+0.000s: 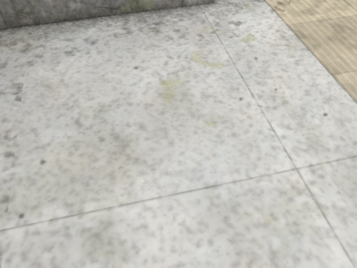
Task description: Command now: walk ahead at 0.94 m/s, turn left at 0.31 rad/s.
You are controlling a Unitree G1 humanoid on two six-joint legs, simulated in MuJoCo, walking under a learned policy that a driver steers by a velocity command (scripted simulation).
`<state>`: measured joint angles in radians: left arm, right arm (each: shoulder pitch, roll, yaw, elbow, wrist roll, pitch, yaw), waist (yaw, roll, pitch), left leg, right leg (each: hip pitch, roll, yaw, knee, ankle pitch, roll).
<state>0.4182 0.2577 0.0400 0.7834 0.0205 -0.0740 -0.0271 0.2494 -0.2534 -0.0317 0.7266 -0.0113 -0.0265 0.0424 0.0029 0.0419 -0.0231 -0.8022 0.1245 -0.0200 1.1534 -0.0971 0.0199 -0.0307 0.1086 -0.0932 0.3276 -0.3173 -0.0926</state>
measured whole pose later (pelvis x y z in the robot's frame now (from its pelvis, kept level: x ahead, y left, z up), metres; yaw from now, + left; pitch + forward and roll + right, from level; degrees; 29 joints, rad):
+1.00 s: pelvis +0.59 +0.09 -0.01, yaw +44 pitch +1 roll -3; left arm 0.21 0.29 0.05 0.76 -0.01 -0.01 -0.01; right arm 0.11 -0.26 -0.02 0.59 -0.03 0.04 -0.02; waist 0.06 -0.01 0.04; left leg -0.38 0.03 -0.05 0.62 -0.24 0.01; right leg -0.41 0.00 -0.04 0.57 -0.26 0.01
